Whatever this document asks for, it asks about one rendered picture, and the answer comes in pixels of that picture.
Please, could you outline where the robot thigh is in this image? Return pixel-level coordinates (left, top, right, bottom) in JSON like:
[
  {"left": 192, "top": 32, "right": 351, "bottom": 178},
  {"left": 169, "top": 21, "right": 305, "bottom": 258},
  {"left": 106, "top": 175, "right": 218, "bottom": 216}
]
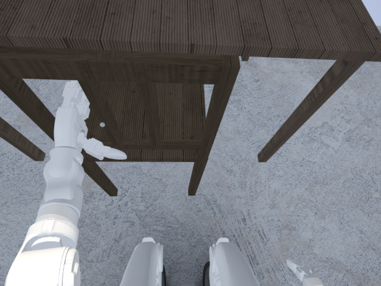
[
  {"left": 210, "top": 242, "right": 260, "bottom": 286},
  {"left": 120, "top": 241, "right": 163, "bottom": 286}
]

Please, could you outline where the left robot thigh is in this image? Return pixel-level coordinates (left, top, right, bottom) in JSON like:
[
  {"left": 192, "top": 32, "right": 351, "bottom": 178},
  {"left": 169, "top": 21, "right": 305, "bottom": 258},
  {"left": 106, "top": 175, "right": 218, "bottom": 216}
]
[{"left": 120, "top": 241, "right": 163, "bottom": 286}]

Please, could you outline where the robot left upper arm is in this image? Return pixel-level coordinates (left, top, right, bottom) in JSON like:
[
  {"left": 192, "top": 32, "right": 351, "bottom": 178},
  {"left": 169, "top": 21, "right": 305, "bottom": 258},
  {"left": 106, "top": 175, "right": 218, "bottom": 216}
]
[{"left": 8, "top": 246, "right": 80, "bottom": 286}]

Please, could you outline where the right robot hand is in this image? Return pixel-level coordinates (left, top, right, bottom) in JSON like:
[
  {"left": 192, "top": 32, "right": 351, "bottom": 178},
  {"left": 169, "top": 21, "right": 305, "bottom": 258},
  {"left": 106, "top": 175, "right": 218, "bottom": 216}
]
[{"left": 286, "top": 258, "right": 323, "bottom": 286}]

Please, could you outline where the right robot thigh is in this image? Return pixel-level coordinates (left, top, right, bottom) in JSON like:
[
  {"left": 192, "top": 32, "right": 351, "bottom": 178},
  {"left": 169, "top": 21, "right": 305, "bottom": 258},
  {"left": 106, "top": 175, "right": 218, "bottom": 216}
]
[{"left": 210, "top": 242, "right": 260, "bottom": 286}]

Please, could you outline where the left robot hand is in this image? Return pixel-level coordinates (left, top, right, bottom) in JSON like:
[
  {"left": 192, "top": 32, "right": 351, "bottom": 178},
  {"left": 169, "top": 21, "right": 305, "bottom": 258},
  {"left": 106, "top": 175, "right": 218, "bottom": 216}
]
[{"left": 54, "top": 80, "right": 127, "bottom": 160}]

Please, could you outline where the left robot forearm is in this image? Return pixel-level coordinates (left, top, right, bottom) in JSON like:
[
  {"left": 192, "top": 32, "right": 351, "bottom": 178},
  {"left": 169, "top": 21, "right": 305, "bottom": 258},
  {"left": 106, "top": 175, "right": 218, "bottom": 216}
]
[{"left": 4, "top": 146, "right": 85, "bottom": 286}]

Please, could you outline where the chair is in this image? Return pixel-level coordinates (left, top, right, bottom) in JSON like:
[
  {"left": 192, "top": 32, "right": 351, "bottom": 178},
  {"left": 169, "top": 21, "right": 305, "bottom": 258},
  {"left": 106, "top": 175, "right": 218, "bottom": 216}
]
[{"left": 0, "top": 46, "right": 241, "bottom": 196}]

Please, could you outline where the table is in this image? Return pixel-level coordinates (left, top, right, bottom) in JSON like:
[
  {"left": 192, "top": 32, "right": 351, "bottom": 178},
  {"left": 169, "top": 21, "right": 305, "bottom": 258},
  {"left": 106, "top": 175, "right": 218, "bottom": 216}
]
[{"left": 0, "top": 0, "right": 381, "bottom": 162}]

